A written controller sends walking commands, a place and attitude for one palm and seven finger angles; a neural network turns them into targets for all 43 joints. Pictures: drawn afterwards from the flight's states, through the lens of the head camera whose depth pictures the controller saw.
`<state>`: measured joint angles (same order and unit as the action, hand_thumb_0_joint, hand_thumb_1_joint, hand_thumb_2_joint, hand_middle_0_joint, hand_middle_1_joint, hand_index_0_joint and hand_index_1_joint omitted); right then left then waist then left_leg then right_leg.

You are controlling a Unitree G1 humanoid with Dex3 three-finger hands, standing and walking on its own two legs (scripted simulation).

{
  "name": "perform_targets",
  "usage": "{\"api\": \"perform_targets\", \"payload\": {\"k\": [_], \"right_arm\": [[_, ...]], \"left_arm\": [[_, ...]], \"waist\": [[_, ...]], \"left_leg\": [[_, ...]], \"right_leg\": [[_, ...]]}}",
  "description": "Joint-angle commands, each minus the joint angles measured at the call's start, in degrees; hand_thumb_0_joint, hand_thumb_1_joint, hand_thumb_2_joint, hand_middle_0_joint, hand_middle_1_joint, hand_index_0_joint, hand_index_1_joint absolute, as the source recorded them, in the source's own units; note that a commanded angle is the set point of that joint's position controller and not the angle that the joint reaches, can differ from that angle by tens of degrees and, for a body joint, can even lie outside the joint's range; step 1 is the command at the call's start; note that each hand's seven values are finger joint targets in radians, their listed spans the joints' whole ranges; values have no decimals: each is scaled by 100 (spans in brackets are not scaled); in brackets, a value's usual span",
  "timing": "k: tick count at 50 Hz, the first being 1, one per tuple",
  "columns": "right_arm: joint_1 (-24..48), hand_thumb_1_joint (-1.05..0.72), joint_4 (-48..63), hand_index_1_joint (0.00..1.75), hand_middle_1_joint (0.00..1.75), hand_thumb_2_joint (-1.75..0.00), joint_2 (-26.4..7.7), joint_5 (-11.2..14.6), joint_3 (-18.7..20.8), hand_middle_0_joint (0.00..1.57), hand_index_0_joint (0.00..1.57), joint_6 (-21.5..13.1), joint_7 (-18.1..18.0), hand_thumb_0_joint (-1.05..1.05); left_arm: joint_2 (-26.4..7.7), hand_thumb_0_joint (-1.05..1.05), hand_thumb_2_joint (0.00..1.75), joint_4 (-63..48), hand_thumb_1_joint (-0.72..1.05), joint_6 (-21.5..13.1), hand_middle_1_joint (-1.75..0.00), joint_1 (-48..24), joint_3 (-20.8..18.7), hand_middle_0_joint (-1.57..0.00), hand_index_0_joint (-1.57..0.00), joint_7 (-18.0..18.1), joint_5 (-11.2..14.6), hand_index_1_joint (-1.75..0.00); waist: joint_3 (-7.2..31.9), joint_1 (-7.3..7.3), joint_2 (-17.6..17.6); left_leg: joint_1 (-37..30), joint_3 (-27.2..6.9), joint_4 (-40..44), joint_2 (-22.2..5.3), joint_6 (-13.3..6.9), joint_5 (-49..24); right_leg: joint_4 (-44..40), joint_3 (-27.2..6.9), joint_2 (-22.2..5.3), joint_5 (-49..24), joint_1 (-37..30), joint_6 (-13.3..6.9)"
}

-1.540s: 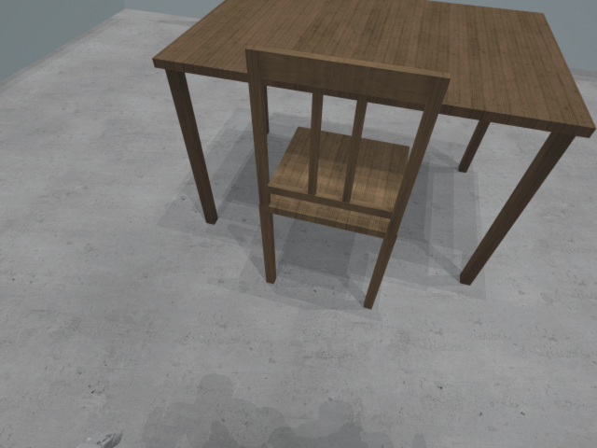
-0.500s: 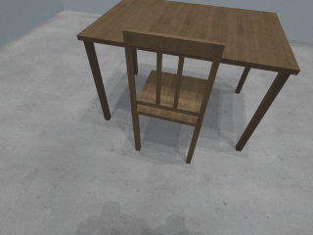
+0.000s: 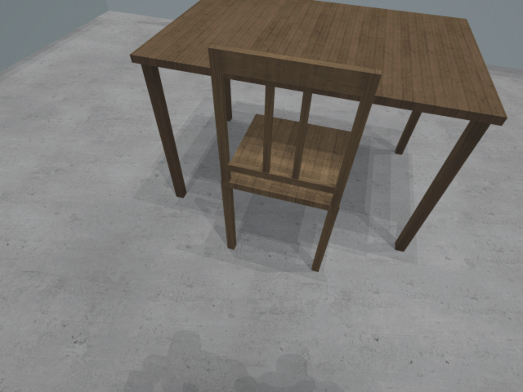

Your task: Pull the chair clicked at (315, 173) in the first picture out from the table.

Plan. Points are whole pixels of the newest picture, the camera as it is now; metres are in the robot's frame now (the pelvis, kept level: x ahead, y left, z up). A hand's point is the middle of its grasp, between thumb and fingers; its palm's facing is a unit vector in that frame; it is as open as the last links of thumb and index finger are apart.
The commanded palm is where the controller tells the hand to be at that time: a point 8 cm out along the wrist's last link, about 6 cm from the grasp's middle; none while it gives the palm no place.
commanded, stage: turn to face it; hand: left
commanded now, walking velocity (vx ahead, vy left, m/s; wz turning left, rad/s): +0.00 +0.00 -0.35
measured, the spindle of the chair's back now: (268, 131) +0.81 +0.02 -0.09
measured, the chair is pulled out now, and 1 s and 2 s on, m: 0.00 0.00 0.00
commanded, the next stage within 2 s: take the last steps up to it in 0.64 s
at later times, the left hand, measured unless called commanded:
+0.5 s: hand out of the picture +0.07 +0.19 -0.18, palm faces -0.13 -0.96 -0.23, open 7.4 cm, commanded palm none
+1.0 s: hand out of the picture +0.05 +0.17 -0.18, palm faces -0.17 -0.96 -0.23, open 7.4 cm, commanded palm none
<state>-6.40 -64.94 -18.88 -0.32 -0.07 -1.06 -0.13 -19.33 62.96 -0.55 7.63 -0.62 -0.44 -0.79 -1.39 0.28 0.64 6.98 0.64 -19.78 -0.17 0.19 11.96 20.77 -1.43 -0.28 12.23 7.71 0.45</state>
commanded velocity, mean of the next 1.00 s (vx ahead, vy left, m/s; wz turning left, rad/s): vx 0.08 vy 0.00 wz -0.21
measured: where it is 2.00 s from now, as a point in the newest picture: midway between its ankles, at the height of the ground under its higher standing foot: (270, 382)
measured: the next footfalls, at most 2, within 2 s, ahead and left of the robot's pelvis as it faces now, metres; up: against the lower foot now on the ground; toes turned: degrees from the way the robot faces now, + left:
left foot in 1.32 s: +0.25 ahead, +0.11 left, +0.00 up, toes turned -6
right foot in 1.82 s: +0.34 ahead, -0.15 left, +0.00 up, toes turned -21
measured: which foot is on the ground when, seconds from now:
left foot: down 0.00-0.90, up 0.92-1.00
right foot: down 0.00-1.00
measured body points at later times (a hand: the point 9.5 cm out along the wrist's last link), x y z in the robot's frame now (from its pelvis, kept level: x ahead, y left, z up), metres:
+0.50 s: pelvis -0.01 +0.00 -0.01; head +0.01 -0.01 +0.44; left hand +0.07 +0.24 -0.16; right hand +0.01 -0.26 -0.16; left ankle -0.01 +0.12 -0.75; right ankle -0.01 -0.12 -0.75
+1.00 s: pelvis -0.01 -0.01 -0.01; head -0.01 -0.02 +0.44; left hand +0.06 +0.22 -0.16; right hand -0.06 -0.25 -0.18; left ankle -0.01 +0.11 -0.69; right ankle -0.05 -0.09 -0.75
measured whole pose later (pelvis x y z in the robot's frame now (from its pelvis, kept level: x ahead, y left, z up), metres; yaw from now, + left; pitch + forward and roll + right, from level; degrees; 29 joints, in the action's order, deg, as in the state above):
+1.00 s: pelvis -0.01 -0.01 -0.01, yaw -14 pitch -1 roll +0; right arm -17.4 -62.2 -11.4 -1.5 2.9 1.6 0.4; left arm -9.5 58.8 -1.4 19.0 -2.6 0.5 -1.5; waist 0.2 0.0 -2.2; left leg 22.2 5.4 -56.6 -5.1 0.6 26.1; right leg 29.5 4.7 1.3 18.5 10.3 -3.0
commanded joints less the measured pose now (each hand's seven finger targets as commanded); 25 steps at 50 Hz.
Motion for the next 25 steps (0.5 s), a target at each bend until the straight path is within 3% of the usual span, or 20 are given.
{"api": "perform_targets", "payload": {"k": [1,5,11,19,23,25], "right_arm": [[289,-90,356,30,30,-90,-1200,-24,229,20,20,-142,-95,0],[216,-90,405,30,30,-90,-1198,-34,256,20,20,-139,-122,0],[-112,-90,528,30,30,-90,-582,-41,197,20,20,-7,-155,0],[-331,-90,801,30,30,-90,-458,-44,324,20,20,57,-174,0],[-436,-90,880,30,30,-90,-273,-38,373,20,20,92,-169,0],[-512,-90,917,30,30,-90,-156,-32,387,20,20,105,-168,0]], "left_arm": [[-1173,0,90,-344,90,-133,-30,-223,-214,-20,-20,105,15,-30],[-1173,0,90,-401,90,-78,-30,-221,-253,-20,-20,91,11,-30],[-602,0,90,-460,90,115,-30,139,-184,-20,-20,113,2,-30],[-467,0,90,-765,90,168,-30,393,-244,-20,-20,120,-25,-30],[-440,0,90,-876,90,168,-30,481,-288,-20,-20,134,-38,-30],[-472,0,90,-934,90,168,-30,510,-320,-20,-20,146,-42,-30]], "waist": [[428,-12,-91],[400,-3,-140],[296,13,-61],[295,8,-138],[275,19,116],[253,47,289]], "left_leg": [[-191,-513,240,-700,-146,-1152],[-265,-359,105,-752,-134,-1226],[-158,-99,-142,-810,-49,-967],[-23,23,-462,-910,-102,-681],[206,179,-776,-764,-48,-70],[291,314,-1092,-588,21,277]], "right_leg": [[-203,-535,-654,-1358,-64,-193],[-60,-620,-606,-1576,54,-226],[292,-729,-493,-1607,422,-138],[766,-853,-328,-1576,803,-168],[668,-1192,-416,-1408,904,-285],[474,-1594,-595,-1257,1052,-403]]}}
